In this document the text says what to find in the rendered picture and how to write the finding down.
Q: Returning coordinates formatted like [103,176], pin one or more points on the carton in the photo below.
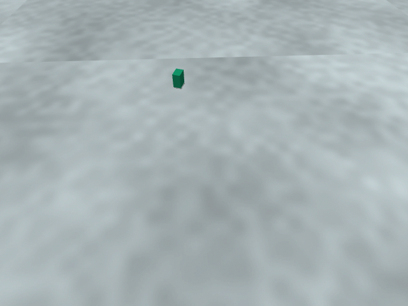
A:
[178,78]

